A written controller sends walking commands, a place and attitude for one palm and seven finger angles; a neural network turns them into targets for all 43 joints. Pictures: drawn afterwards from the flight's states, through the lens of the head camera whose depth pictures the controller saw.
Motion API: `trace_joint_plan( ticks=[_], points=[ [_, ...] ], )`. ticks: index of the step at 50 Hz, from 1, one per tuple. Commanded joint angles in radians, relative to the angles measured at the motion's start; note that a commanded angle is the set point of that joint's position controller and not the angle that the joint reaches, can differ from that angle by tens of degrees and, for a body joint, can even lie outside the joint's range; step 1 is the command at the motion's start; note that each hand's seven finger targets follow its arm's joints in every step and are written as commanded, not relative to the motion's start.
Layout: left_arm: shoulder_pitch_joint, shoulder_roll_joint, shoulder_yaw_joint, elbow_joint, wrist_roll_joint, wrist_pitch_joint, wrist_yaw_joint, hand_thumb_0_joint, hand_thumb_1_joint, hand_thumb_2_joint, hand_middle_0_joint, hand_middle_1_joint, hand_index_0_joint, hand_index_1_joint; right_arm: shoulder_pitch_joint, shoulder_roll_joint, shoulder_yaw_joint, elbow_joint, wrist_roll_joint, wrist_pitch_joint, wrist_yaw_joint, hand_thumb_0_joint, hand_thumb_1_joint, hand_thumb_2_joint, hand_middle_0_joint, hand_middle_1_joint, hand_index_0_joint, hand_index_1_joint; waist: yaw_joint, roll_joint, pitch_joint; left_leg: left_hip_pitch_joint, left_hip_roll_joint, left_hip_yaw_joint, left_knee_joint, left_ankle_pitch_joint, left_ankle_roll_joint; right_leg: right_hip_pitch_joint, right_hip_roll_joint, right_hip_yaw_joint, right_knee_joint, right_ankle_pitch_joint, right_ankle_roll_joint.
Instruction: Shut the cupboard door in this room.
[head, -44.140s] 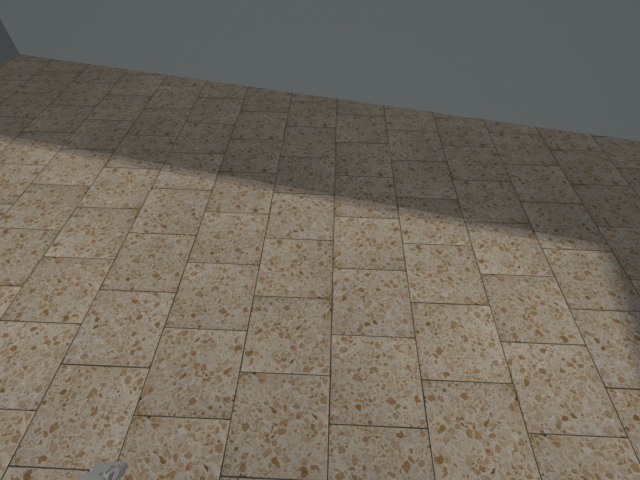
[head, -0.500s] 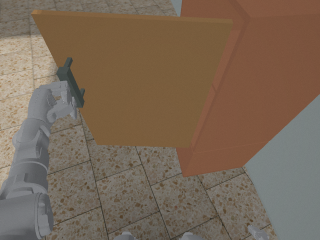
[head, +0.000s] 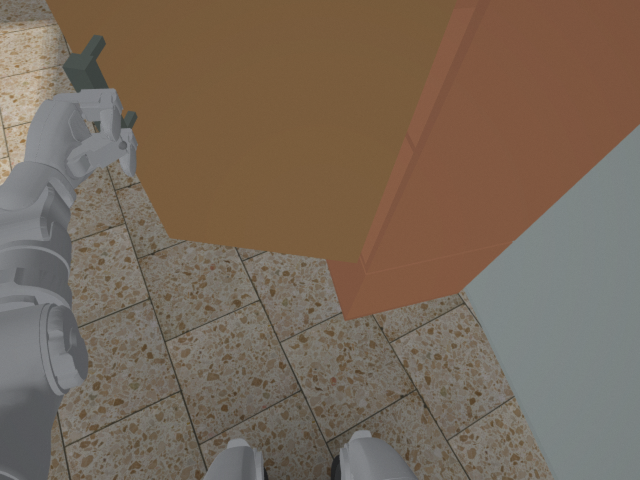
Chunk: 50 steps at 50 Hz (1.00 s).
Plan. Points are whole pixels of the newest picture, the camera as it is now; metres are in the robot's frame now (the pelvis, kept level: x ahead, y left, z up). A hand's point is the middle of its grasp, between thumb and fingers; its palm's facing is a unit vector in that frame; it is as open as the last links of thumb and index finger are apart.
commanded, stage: push the door shut along its arc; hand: left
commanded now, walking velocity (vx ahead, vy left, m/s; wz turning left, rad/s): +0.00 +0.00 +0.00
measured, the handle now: (109, 96) +0.58 +0.23 +0.10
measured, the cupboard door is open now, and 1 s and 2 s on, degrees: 69 58 54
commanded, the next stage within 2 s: pull the fist back off the door in 1.10 s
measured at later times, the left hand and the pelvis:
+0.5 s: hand (155, 109) +0.55 +0.17 +0.10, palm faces -0.29 -0.96 +0.00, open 3.1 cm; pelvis +0.00 +0.01 -0.01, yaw -1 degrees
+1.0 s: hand (195, 82) +0.60 +0.12 +0.10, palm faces -0.37 -0.93 -0.01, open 3.0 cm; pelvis +0.01 +0.00 -0.03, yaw -3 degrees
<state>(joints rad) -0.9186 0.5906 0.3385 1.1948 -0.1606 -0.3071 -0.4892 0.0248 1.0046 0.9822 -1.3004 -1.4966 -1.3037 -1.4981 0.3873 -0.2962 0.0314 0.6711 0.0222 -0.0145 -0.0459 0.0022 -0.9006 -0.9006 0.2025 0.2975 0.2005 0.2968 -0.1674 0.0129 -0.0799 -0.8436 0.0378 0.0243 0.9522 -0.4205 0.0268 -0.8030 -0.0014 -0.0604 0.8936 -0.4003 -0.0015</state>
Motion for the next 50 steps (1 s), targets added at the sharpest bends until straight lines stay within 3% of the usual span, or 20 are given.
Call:
trace_joint_plan(
  ticks=[1, 3, 7, 9, 10, 12, 19, 21, 22, 26, 28, 29, 32, 36, 37, 40, 45, 48, 50],
  points=[
    [-0.514, 0.234, 0.032, -0.192, -0.001, -0.057, -0.021, 0.0, 0.9, 0.9, -1.3, -1.5, -1.3, -1.5, 0.134, -0.183, -0.063, -0.071, 0.003, -0.02, -0.01, 0.0, -0.9, -0.9, 0.2, 0.3, 0.2, 0.3, -0.038, 0.133, -0.438, 0.367, -0.012, -0.083, -0.082, 0.309, 0.006, 0.048, 0.043, 0.033, -0.093, 0.225, -0.026],
    [-0.539, 0.241, 0.043, -0.173, -0.005, -0.052, -0.018, 0.0, 0.9, 0.9, -1.3, -1.5, -1.3, -1.5, 0.147, -0.186, -0.06, -0.073, 0.0, -0.017, -0.009, 0.0, -0.9, -0.9, 0.2, 0.3, 0.2, 0.3, -0.039, 0.155, -0.431, 0.377, -0.011, -0.09, -0.075, 0.334, 0.003, 0.019, 0.047, 0.023, -0.081, 0.226, -0.032],
    [-0.586, 0.239, 0.022, -0.164, 0.023, -0.04, -0.015, 0.0, 0.9, 0.9, -1.3, -1.5, -1.3, -1.5, 0.169, -0.188, -0.064, -0.072, -0.003, -0.012, -0.002, 0.0, -0.9, -0.9, 0.2, 0.3, 0.2, 0.3, -0.062, 0.144, -0.459, 0.374, -0.007, -0.09, -0.057, 0.337, 0.006, 0.002, 0.05, 0.028, -0.08, 0.235, -0.023],
    [-0.606, 0.28, 0.048, -0.159, 0.023, -0.038, -0.024, 0.0, 0.9, 0.9, -1.3, -1.5, -1.3, -1.5, 0.175, -0.192, -0.063, -0.07, -0.006, -0.009, -0.003, 0.0, -0.9, -0.9, 0.2, 0.3, 0.2, 0.3, -0.055, 0.17, -0.491, 0.393, -0.006, -0.093, -0.045, 0.37, 0.002, 0.004, 0.054, 0.025, -0.069, 0.251, -0.026],
    [-0.609, 0.279, 0.046, -0.141, 0.026, -0.032, -0.031, 0.0, 0.9, 0.9, -1.3, -1.5, -1.3, -1.5, 0.182, -0.195, -0.062, -0.071, -0.005, -0.007, -0.004, 0.0, -0.9, -0.9, 0.2, 0.3, 0.2, 0.3, -0.064, 0.141, -0.489, 0.379, -0.005, -0.097, -0.043, 0.362, 0.003, -0.003, 0.054, 0.023, -0.066, 0.246, -0.026],
    [-0.649, 0.27, 0.027, -0.131, 0.032, -0.023, -0.036, 0.0, 0.9, 0.9, -1.3, -1.5, -1.3, -1.5, 0.184, -0.194, -0.062, -0.067, -0.007, -0.008, -0.005, 0.0, -0.9, -0.9, 0.2, 0.3, 0.2, 0.3, -0.078, 0.157, -0.458, 0.362, -0.004, -0.094, -0.036, 0.34, 0.006, -0.03, 0.055, 0.024, -0.068, 0.23, -0.024],
    [-0.711, 0.272, 0.013, -0.129, 0.033, -0.005, -0.058, 0.0, 0.9, 0.9, -1.3, -1.5, -1.3, -1.5, 0.205, -0.195, -0.06, -0.052, -0.014, -0.007, -0.008, 0.0, -0.9, -0.9, 0.2, 0.3, 0.2, 0.3, -0.088, 0.204, -0.522, 0.426, 0.001, -0.109, -0.001, 0.447, 0.0, -0.074, 0.063, 0.011, -0.043, 0.275, -0.029],
    [-0.728, 0.265, 0.002, -0.099, 0.041, 0.008, -0.056, 0.0, 0.9, 0.9, -1.3, -1.5, -1.3, -1.5, 0.208, -0.196, -0.059, -0.05, -0.014, -0.006, -0.01, 0.0, -0.9, -0.9, 0.2, 0.3, 0.2, 0.3, -0.105, 0.167, -0.483, 0.385, 0.002, -0.108, 0.003, 0.404, 0.005, -0.092, 0.063, 0.012, -0.047, 0.251, -0.025],
    [-0.767, 0.261, -0.01, -0.105, 0.048, 0.009, -0.052, 0.0, 0.9, 0.9, -1.3, -1.5, -1.3, -1.5, 0.21, -0.198, -0.058, -0.047, -0.015, -0.007, -0.011, 0.0, -0.9, -0.9, 0.2, 0.3, 0.2, 0.3, -0.113, 0.186, -0.482, 0.379, 0.003, -0.112, 0.004, 0.394, 0.004, -0.108, 0.062, 0.011, -0.041, 0.239, -0.026],
    [-0.807, 0.243, -0.024, -0.097, 0.058, 0.022, -0.041, 0.0, 0.9, 0.9, -1.3, -1.5, -1.3, -1.5, 0.223, -0.196, -0.058, -0.037, -0.023, -0.013, -0.009, 0.0, -0.9, -0.9, 0.2, 0.3, 0.2, 0.3, -0.119, 0.225, -0.517, 0.43, 0.008, -0.127, 0.023, 0.453, -0.003, -0.149, 0.064, 0.001, -0.026, 0.246, -0.03],
    [-0.821, 0.273, 0.006, -0.112, 0.054, 0.019, -0.04, 0.0, 0.9, 0.9, -1.3, -1.5, -1.3, -1.5, 0.233, -0.198, -0.059, -0.039, -0.023, -0.014, -0.011, 0.0, -0.9, -0.9, 0.2, 0.3, 0.2, 0.3, -0.115, 0.235, -0.563, 0.445, 0.004, -0.122, 0.037, 0.506, -0.002, -0.135, 0.066, 0.002, -0.013, 0.283, -0.033],
    [-0.833, 0.253, -0.021, -0.125, 0.064, 0.023, -0.042, 0.0, 0.9, 0.9, -1.3, -1.5, -1.3, -1.5, 0.227, -0.194, -0.06, -0.034, -0.027, -0.014, -0.008, 0.0, -0.9, -0.9, 0.2, 0.3, 0.2, 0.3, -0.116, 0.249, -0.572, 0.453, 0.007, -0.124, 0.042, 0.504, -0.004, -0.145, 0.066, 0.002, -0.015, 0.28, -0.029],
    [-0.85, 0.259, -0.02, -0.068, 0.072, 0.045, -0.042, 0.0, 0.9, 0.9, -1.3, -1.5, -1.3, -1.5, 0.229, -0.197, -0.056, -0.035, -0.024, -0.014, -0.009, 0.0, -0.9, -0.9, 0.2, 0.3, 0.2, 0.3, -0.133, 0.201, -0.516, 0.378, 0.003, -0.113, 0.045, 0.431, 0.004, -0.139, 0.068, 0.002, -0.019, 0.26, -0.027],
    [-0.876, 0.37, 0.03, -0.035, 0.1, 0.055, -0.03, 0.0, 0.9, 0.9, -1.3, -1.5, -1.3, -1.5, 0.236, -0.196, -0.042, -0.044, -0.027, -0.014, -0.015, 0.0, -0.9, -0.9, 0.2, 0.3, 0.2, 0.3, -0.134, 0.182, -0.52, 0.273, -0.003, -0.094, 0.068, 0.399, 0.012, -0.077, 0.07, 0.011, -0.002, 0.282, -0.025],
    [-0.9, 0.361, 0.016, -0.049, 0.106, 0.052, -0.028, 0.0, 0.9, 0.9, -1.3, -1.5, -1.3, -1.5, 0.24, -0.194, -0.042, -0.047, -0.027, -0.015, -0.014, 0.0, -0.9, -0.9, 0.2, 0.3, 0.2, 0.3, -0.14, 0.193, -0.537, 0.271, -0.004, -0.092, 0.072, 0.407, 0.014, -0.072, 0.07, 0.014, 0.005, 0.295, -0.024],
    [-0.883, 0.374, 0.029, -0.07, 0.112, 0.048, -0.035, 0.0, 0.9, 0.9, -1.3, -1.5, -1.3, -1.5, 0.244, -0.192, -0.046, -0.05, -0.03, -0.014, -0.012, 0.0, -0.9, -0.9, 0.2, 0.3, 0.2, 0.3, -0.125, 0.235, -0.612, 0.323, -0.003, -0.091, 0.091, 0.477, 0.008, -0.067, 0.073, 0.012, 0.022, 0.344, -0.028],
    [-0.906, 0.404, 0.026, -0.013, 0.12, 0.088, -0.053, 0.0, 0.9, 0.9, -1.3, -1.5, -1.3, -1.5, 0.253, -0.195, -0.04, -0.049, -0.027, -0.008, -0.018, 0.0, -0.9, -0.9, 0.2, 0.3, 0.2, 0.3, -0.151, 0.165, -0.564, 0.212, -0.007, -0.071, 0.103, 0.414, 0.02, -0.03, 0.078, 0.017, 0.017, 0.353, -0.019],
    [-0.963, 0.375, -0.008, -0.027, 0.118, 0.09, -0.055, 0.0, 0.9, 0.9, -1.3, -1.5, -1.3, -1.5, 0.26, -0.191, -0.038, -0.031, -0.027, -0.011, -0.019, 0.0, -0.9, -0.9, 0.2, 0.3, 0.2, 0.3, -0.167, 0.216, -0.565, 0.239, -0.004, -0.073, 0.116, 0.429, 0.021, -0.07, 0.08, 0.007, 0.029, 0.346, -0.025],
    [-0.977, 0.36, -0.018, -0.027, 0.115, 0.096, -0.06, 0.0, 0.9, 0.9, -1.3, -1.5, -1.3, -1.5, 0.26, -0.195, -0.043, -0.022, -0.03, -0.015, -0.016, 0.0, -0.9, -0.9, 0.2, 0.3, 0.2, 0.3, -0.173, 0.216, -0.575, 0.258, -0.001, -0.077, 0.123, 0.428, 0.02, -0.093, 0.081, 0.005, 0.024, 0.332, -0.023]
  ],
)
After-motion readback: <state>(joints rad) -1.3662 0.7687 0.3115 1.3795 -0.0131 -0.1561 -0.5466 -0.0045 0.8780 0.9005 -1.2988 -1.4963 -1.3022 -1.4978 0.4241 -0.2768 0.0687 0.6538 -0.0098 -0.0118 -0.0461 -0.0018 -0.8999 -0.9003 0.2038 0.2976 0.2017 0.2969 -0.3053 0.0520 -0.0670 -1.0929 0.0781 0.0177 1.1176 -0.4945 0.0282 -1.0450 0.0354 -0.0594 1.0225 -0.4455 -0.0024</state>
